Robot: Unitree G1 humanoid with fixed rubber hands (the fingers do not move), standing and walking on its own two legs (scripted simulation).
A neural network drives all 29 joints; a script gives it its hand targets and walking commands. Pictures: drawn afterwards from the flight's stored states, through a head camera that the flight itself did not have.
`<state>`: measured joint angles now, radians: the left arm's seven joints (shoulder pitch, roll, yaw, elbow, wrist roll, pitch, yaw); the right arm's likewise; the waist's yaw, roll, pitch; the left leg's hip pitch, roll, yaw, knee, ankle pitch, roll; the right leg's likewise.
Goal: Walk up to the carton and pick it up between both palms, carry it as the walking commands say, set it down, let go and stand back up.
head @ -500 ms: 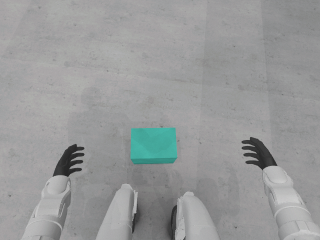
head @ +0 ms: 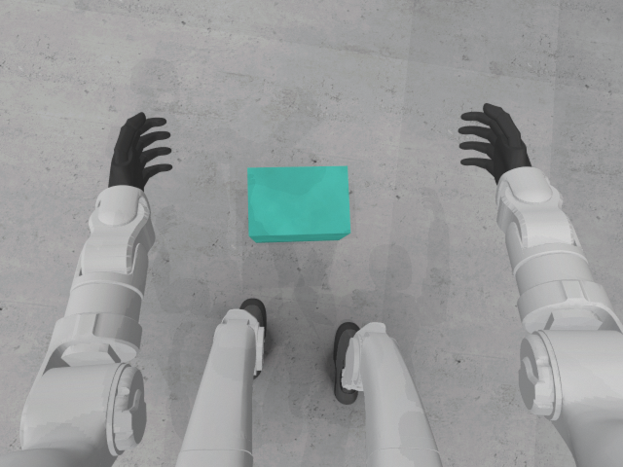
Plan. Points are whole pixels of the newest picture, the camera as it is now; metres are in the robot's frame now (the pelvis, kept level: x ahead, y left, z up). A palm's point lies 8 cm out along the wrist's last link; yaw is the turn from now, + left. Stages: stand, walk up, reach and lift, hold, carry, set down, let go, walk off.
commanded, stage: reach and lift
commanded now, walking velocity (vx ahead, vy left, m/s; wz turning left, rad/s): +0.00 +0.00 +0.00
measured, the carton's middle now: (297, 207) +0.48 +0.02 -0.57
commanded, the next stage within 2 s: none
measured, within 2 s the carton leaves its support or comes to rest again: neither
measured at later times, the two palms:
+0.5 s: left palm (162, 160) +0.46 +0.22 -0.17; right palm (479, 149) +0.50 -0.22 -0.15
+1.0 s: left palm (194, 183) +0.47 +0.22 -0.34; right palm (413, 183) +0.50 -0.19 -0.33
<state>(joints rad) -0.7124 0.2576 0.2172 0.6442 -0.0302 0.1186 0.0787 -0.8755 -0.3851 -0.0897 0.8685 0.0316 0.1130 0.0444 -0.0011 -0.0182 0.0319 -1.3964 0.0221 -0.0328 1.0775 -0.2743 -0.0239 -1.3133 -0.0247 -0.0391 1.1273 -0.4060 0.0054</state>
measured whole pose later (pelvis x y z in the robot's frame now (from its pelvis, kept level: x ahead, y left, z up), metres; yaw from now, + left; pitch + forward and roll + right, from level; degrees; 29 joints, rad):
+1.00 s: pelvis -0.06 +0.00 -0.18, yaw -2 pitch +35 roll -1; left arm -1.27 0.37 0.30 0.75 -0.14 0.14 0.15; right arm -1.40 -0.38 -0.15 0.89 0.11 0.18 -0.05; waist 0.01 -0.01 0.42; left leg -1.98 0.03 -0.03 1.75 -0.39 -0.02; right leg -1.91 -0.01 0.00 1.84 -0.55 0.01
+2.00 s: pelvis -0.06 +0.00 -0.30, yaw -1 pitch +33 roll +0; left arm -1.52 0.48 0.12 1.26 -0.31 0.01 0.10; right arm -1.54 -0.40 -0.05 1.16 0.14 0.06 -0.07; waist 0.02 0.03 0.52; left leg -2.29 0.03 -0.03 2.13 -0.42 -0.02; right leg -2.21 0.00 0.02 2.24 -0.61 0.02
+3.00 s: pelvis -0.05 +0.00 -0.30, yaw -1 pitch +34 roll +0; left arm -1.57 0.40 0.10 1.30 -0.32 -0.02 0.10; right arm -1.57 -0.32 -0.01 1.17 0.15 0.06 -0.03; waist 0.02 0.03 0.48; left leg -2.31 0.03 -0.03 2.14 -0.43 -0.02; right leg -2.23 0.01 0.02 2.24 -0.61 0.02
